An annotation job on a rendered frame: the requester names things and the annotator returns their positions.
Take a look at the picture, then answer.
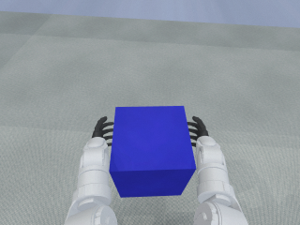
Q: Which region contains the robot right forearm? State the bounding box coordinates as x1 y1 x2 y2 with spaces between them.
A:
195 136 244 215

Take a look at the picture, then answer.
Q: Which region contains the left robot hand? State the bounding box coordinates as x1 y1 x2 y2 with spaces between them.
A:
92 116 114 146

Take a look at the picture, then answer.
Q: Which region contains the right robot hand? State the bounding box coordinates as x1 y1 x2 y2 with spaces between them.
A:
187 116 209 147

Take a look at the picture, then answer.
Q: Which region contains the carton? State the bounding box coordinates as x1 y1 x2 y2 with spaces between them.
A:
109 106 197 198

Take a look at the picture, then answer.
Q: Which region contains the right robot upper arm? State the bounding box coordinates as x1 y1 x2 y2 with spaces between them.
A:
193 201 248 225

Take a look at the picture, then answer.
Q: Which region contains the left robot upper arm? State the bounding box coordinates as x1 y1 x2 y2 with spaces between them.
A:
64 204 118 225

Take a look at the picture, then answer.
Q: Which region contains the robot left forearm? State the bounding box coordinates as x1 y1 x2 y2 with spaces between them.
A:
65 137 112 222

